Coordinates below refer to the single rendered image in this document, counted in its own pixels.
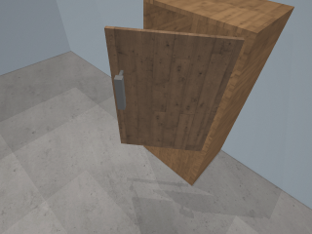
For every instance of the cupboard door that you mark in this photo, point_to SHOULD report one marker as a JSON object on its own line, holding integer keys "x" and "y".
{"x": 174, "y": 83}

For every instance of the handle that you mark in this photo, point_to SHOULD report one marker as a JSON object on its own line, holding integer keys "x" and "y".
{"x": 120, "y": 90}

